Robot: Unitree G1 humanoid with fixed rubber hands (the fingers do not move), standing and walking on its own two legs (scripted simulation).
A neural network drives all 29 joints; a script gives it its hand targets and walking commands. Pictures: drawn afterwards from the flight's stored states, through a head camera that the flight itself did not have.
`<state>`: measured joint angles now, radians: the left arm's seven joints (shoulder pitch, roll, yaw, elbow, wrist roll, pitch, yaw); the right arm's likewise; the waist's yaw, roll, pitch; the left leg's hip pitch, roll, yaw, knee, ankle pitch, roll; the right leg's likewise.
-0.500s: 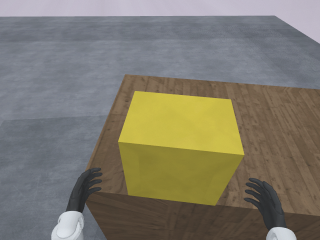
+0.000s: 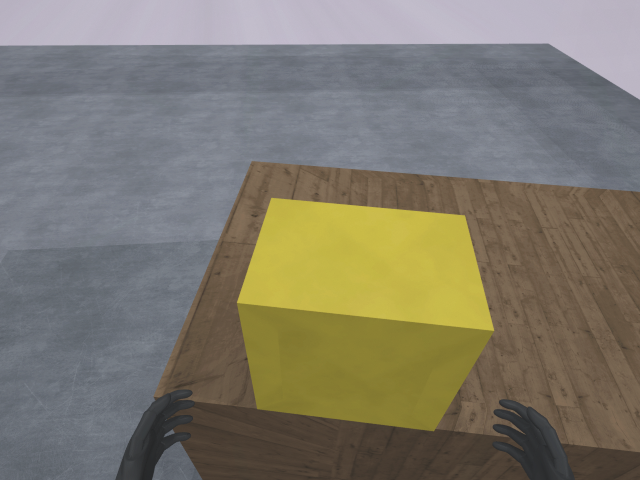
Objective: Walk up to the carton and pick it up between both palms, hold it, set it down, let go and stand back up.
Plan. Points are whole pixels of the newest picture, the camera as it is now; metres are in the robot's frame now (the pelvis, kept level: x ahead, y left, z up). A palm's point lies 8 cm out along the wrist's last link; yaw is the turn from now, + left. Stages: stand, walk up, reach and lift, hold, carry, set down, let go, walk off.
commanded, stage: set down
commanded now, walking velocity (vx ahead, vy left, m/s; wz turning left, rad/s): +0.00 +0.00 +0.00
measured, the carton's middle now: (355, 317) +0.36 -0.03 -0.01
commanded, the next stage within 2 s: let go in 1.72 s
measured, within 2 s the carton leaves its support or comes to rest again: neither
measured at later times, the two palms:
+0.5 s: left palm (146, 469) +0.16 +0.22 -0.04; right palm out of the picture +0.16 -0.24 -0.03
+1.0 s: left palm (142, 479) +0.15 +0.23 -0.06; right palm out of the picture +0.15 -0.23 -0.06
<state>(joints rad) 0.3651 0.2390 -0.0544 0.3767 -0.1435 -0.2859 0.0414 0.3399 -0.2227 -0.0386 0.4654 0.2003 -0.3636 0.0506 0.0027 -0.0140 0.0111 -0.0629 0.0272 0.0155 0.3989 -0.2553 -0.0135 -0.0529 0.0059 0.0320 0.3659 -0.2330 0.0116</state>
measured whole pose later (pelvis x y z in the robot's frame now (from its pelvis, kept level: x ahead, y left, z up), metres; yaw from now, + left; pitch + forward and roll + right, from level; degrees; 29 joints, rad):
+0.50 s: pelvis +0.00 +0.00 +0.00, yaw +0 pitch -6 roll +0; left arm 0.32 0.22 -0.03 0.41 -0.10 -0.13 0.02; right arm 0.31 -0.20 -0.04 0.51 0.12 -0.27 0.03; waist 0.02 -0.01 0.03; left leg -0.02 0.03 0.02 0.35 -0.24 -0.02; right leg -0.02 0.01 0.04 0.34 -0.22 0.01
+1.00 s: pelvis +0.00 +0.00 +0.00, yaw -1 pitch -6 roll +0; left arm 0.27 0.20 0.00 0.45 -0.04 0.01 0.01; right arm 0.26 -0.18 -0.04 0.60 0.06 -0.22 0.02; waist 0.03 -0.01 0.06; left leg -0.01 0.02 0.02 0.35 -0.23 -0.01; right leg -0.01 0.00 0.04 0.33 -0.22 0.01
